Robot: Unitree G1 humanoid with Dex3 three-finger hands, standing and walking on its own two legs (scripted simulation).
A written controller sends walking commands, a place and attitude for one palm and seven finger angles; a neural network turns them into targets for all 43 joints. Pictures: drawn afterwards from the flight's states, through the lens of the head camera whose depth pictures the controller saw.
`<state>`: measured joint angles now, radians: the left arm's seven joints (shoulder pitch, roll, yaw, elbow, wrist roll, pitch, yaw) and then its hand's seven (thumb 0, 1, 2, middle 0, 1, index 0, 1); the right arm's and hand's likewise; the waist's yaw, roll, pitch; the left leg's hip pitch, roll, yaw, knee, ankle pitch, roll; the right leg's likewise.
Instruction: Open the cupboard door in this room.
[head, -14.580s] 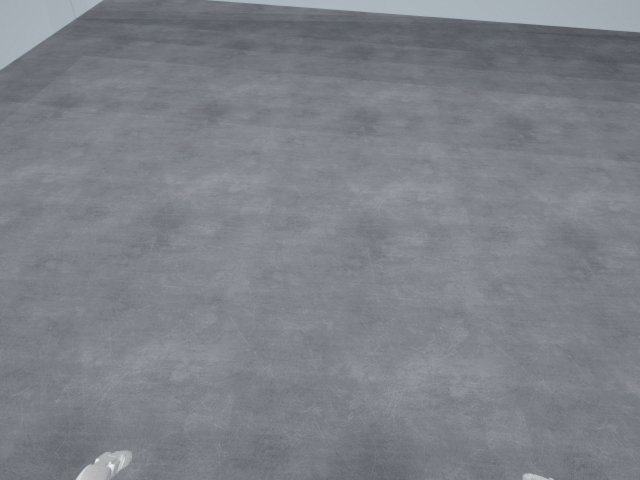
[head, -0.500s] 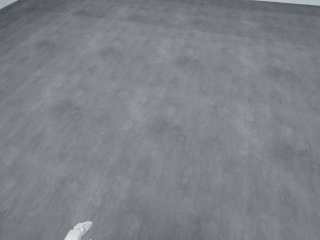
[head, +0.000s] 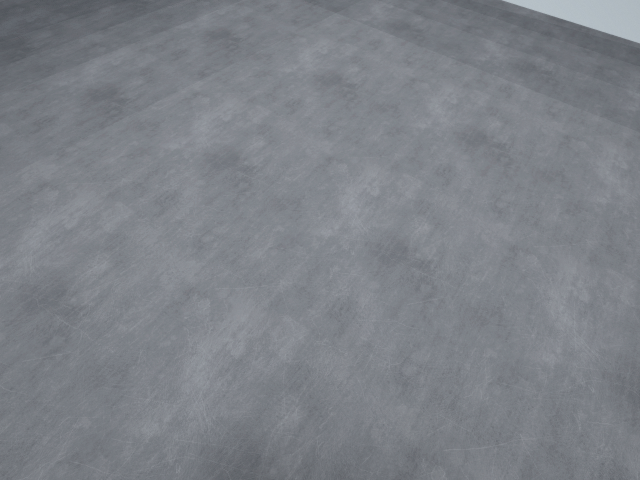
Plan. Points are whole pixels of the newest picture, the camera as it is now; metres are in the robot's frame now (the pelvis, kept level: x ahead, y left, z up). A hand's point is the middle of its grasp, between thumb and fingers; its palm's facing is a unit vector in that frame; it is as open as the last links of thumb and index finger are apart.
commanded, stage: turn or walk to find it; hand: left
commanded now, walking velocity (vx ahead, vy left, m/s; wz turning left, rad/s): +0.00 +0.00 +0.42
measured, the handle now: out of the picture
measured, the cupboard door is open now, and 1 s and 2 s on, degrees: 0 0 0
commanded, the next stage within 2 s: none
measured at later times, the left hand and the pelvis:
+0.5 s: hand out of the picture +0.06 +0.19 -0.14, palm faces +0.18 -0.94 -0.28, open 7.4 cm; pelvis -0.03 -0.03 +0.00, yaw +10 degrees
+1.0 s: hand out of the picture -0.14 +0.16 -0.16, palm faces +0.47 -0.85 -0.25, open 7.4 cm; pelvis -0.07 -0.03 +0.00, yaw +25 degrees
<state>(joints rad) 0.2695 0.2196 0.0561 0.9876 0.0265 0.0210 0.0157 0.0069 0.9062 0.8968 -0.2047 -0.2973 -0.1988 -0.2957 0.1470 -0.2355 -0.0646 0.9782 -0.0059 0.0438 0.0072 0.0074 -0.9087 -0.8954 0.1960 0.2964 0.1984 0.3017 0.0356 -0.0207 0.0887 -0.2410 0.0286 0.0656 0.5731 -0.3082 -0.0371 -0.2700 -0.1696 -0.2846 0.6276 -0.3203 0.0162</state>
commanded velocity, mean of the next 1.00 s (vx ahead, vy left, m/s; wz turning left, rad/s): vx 0.00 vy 0.00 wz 0.42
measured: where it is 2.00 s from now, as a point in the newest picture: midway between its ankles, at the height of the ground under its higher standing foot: outside the picture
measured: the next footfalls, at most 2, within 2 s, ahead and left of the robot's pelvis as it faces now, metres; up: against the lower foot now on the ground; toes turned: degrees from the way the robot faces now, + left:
right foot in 0.50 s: +0.03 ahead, -0.13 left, +0.00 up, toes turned +7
left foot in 1.02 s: -0.10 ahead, +0.09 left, +0.00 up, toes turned +30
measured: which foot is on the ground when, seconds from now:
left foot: down 0.00-0.50, up 0.52-1.00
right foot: down 0.00-0.00, up 0.02-0.48, down 0.50-1.00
